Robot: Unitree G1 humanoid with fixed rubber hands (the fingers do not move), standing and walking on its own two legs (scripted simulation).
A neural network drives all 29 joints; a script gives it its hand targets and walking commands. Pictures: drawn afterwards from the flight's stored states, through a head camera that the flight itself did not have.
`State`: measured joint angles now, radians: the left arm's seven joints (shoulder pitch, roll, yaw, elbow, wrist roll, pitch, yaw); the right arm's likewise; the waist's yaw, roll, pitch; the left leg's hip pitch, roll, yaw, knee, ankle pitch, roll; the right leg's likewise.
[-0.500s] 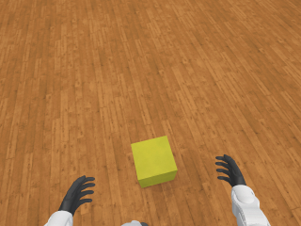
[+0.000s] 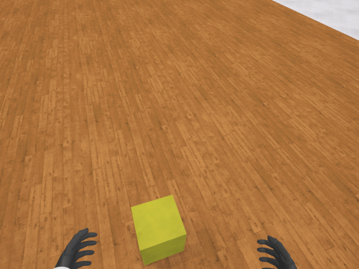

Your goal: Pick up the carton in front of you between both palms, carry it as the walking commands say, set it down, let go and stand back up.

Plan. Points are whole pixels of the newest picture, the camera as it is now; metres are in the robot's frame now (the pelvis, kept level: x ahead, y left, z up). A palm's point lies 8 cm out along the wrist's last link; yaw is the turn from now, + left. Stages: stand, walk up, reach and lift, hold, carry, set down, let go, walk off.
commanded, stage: let go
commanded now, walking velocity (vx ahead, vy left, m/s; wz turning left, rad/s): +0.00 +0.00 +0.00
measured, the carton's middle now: (158, 230) +0.45 +0.08 -0.65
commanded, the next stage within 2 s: stand in 0.22 s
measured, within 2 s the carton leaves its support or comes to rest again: neither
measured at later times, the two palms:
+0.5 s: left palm out of the picture +0.14 +0.31 -0.10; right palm out of the picture +0.12 -0.27 -0.07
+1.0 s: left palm out of the picture +0.15 +0.33 -0.11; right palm out of the picture +0.12 -0.26 -0.08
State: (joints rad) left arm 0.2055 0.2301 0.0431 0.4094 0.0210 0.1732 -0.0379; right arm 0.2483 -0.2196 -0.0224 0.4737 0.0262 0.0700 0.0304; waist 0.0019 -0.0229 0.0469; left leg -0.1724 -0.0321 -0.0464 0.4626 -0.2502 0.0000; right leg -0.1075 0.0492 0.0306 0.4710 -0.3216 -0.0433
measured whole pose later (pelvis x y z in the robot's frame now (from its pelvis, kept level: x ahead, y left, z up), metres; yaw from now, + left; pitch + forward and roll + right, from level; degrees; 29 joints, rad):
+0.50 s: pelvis +0.00 +0.03 +0.00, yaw -1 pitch +0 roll +0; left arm 0.22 0.34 0.05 0.67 0.04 0.02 0.01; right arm 0.21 -0.33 -0.06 0.70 -0.04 0.01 -0.01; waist -0.01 -0.06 0.01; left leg -0.25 -0.05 -0.01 0.53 -0.29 0.04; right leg -0.17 0.03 0.06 0.49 -0.33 0.00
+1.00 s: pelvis +0.02 +0.04 +0.00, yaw -2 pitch -1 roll +0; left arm 0.15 0.36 0.01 0.86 0.03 0.00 0.03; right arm 0.13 -0.34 -0.03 0.89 -0.03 0.00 -0.02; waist -0.01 -0.04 0.02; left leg -0.16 -0.06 0.01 0.45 -0.27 0.06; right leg -0.09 0.01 0.07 0.41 -0.31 0.02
